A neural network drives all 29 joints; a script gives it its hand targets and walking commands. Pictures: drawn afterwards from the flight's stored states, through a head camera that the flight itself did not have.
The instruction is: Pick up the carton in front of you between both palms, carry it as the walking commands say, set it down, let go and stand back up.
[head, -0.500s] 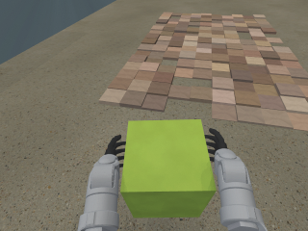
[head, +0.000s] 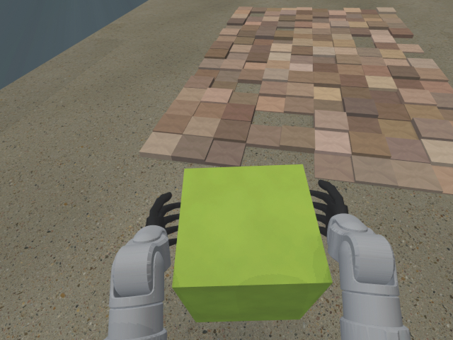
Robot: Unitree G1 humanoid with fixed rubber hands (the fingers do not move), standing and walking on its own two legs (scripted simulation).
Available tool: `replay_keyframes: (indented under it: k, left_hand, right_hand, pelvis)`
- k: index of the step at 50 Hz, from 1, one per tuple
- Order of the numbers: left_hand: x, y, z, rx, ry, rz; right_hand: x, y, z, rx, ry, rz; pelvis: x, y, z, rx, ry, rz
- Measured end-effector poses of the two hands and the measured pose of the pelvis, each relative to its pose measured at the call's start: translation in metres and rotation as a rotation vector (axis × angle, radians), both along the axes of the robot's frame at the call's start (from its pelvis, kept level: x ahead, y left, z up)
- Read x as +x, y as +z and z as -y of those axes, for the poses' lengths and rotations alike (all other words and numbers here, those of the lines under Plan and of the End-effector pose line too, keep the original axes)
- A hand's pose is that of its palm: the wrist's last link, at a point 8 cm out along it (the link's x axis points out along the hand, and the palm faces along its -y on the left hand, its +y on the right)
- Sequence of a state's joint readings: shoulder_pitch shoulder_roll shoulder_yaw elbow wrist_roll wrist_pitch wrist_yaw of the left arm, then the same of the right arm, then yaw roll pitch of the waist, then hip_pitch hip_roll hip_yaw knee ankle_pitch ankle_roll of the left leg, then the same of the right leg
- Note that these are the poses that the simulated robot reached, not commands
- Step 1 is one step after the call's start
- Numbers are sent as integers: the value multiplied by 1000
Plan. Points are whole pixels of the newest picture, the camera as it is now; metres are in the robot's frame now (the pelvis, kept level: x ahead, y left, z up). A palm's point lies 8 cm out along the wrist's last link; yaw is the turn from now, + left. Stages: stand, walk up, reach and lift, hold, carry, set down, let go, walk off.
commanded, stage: carry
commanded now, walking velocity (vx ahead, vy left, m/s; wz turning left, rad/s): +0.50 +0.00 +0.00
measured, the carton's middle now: (245, 248) +0.29 -0.01 +0.01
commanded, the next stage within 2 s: none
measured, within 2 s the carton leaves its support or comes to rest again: neither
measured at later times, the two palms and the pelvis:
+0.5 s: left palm (199, 138) +0.56 +0.10 +0.06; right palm (318, 134) +0.57 -0.20 +0.06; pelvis +0.29 -0.04 -0.03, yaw +0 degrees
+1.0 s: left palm (201, 78) +0.91 +0.11 +0.05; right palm (289, 73) +0.90 -0.18 +0.06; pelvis +0.64 -0.02 -0.02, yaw -4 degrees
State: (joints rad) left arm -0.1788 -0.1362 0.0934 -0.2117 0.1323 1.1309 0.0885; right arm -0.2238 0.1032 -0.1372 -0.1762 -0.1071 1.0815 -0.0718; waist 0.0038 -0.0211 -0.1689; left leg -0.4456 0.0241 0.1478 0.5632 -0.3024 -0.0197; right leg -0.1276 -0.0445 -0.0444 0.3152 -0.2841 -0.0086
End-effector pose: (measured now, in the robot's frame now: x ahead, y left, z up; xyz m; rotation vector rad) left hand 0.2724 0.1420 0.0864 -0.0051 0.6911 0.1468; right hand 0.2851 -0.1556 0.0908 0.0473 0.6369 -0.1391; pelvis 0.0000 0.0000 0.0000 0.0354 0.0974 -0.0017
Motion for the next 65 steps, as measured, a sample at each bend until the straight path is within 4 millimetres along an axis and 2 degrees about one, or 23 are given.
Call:
replay_keyframes:
  k: [4,6,10,14,19,23,27,31,36,40,43,47,50,53,59,65]
  left_hand:
    - [34,-8,-17,-36,21,20]
    - [50,-13,-19,-42,18,-13]
    - [89,-13,-12,-36,-16,-81]
    - [141,-5,3,-37,-45,-77]
    - [212,-6,24,-34,-47,-44]
    - [271,-19,41,-16,-31,-16]
    - [308,-31,46,-11,3,-100]
    - [346,-25,45,-7,36,-124]
    - [412,-10,45,-5,36,-74]
    - [475,-4,44,-9,10,-25]
    - [526,-8,39,-20,-10,0]
    - [597,-26,30,-53,-31,4]
    - [639,-33,28,-52,-52,-68]
    - [676,-30,30,-46,-75,-109]
    - [754,-10,35,-50,-81,-58]
    - [838,0,46,-44,-43,6]
  right_hand:
    - [34,-5,-17,7,-10,20]
    - [48,-11,-19,-8,-9,-12]
    - [75,-14,-11,5,-50,-80]
    - [118,-6,3,15,-86,-76]
    - [189,-7,24,26,-92,-43]
    - [254,-24,42,40,-71,-16]
    - [303,-35,47,40,-40,-100]
    - [352,-30,45,31,3,-125]
    - [417,-16,45,25,9,-74]
    - [472,-9,44,19,-15,-26]
    - [517,-9,39,8,-34,0]
    - [581,-19,30,-18,-60,4]
    - [616,-26,29,-13,-86,-67]
    - [646,-24,30,-11,-109,-108]
    - [724,-2,35,-17,-111,-58]
    - [820,7,47,-8,-72,6]
  pelvis:
    - [43,-16,-10,-2,-21,8]
    - [63,-16,-14,-3,-38,6]
    - [100,-8,-15,-23,-44,2]
    - [144,-2,-8,-34,-40,0]
    - [212,-10,12,-33,-37,11]
    - [272,-30,34,-47,-13,30]
    - [315,-20,48,-35,11,20]
    - [360,-4,55,-15,10,11]
    - [426,3,55,-2,-3,6]
    - [486,-3,47,-9,-8,12]
    - [537,-14,39,-19,-18,21]
    - [604,-33,24,-5,-44,41]
    - [639,-24,17,-21,-63,31]
    - [673,-11,13,-40,-69,22]
    - [750,2,19,-61,-57,13]
    - [842,-6,39,-49,-48,22]
